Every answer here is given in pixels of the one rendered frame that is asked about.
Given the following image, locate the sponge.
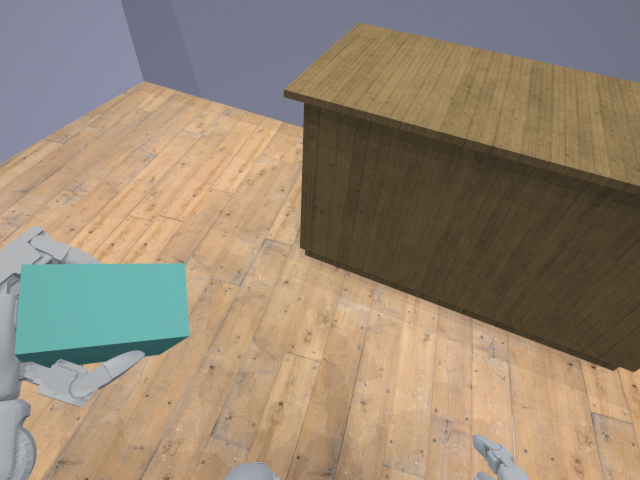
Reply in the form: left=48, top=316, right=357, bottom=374
left=14, top=263, right=190, bottom=368

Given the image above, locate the left robot forearm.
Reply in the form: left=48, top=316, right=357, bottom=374
left=0, top=399, right=37, bottom=480

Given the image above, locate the robot right hand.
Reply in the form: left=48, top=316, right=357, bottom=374
left=472, top=434, right=530, bottom=480

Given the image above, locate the robot left hand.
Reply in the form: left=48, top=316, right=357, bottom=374
left=0, top=226, right=145, bottom=407

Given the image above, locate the table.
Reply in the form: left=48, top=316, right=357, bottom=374
left=284, top=23, right=640, bottom=372

